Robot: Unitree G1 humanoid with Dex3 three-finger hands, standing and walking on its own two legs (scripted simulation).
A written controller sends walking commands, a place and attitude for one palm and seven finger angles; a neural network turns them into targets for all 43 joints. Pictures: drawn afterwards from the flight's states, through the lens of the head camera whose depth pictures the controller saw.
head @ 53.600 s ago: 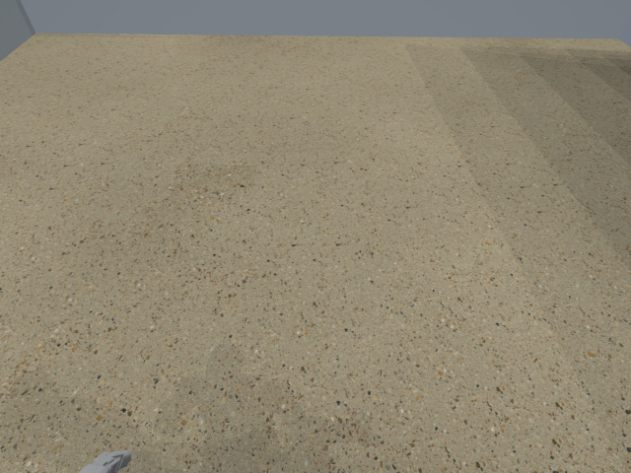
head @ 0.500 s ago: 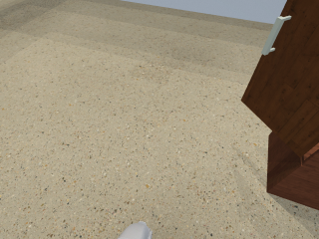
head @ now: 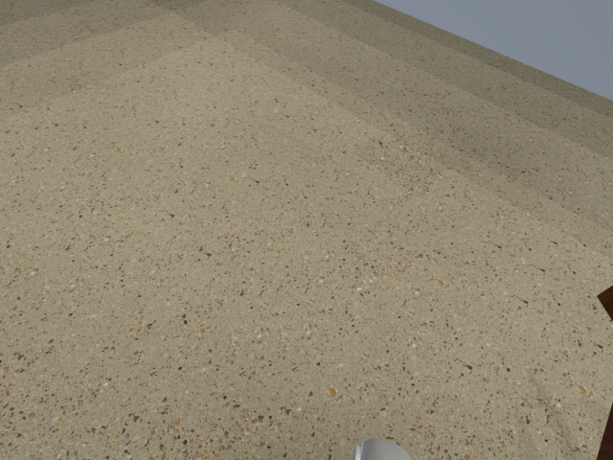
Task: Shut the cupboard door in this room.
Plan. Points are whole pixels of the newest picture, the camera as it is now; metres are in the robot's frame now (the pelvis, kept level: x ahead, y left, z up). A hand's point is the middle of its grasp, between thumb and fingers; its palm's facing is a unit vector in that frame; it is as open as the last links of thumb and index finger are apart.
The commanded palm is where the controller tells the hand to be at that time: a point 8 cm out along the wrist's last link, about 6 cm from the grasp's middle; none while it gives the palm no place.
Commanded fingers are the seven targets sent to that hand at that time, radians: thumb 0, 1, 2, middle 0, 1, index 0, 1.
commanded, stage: walk to a spot facing it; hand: left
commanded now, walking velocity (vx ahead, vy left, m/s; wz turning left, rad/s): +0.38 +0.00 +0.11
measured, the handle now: out of the picture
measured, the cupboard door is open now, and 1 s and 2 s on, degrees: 47 47 47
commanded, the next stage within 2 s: turn to face it in 0.24 s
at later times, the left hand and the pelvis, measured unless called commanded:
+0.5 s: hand (229, 353) +0.29 +0.14 -0.16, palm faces +0.07 -0.98 -0.21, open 7.2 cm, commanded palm none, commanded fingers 0.00 0.90 0.90 -0.20 -0.30 -0.20 -0.30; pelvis +0.22 -0.04 +0.00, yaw +2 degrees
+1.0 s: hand (225, 273) +0.44 +0.18 -0.16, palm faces -0.20 -0.96 -0.20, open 7.3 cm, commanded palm none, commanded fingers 0.00 0.90 0.90 -0.20 -0.30 -0.20 -0.30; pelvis +0.31 +0.00 +0.01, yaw -16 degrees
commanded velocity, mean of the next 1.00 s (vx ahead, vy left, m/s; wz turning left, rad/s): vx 0.09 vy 0.00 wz -0.39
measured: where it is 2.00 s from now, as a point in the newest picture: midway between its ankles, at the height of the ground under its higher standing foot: (300, 398)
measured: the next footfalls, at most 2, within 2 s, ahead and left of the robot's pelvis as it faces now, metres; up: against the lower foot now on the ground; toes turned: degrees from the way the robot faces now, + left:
right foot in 0.34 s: +0.33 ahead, -0.13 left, +0.00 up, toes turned -2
left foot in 0.72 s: +0.35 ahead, +0.10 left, +0.00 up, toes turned -3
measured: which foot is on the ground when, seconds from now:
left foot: down 0.00-0.36, up 0.38-0.70, down 0.72-1.00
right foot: up 0.00-0.32, down 0.34-0.74, up 0.76-1.00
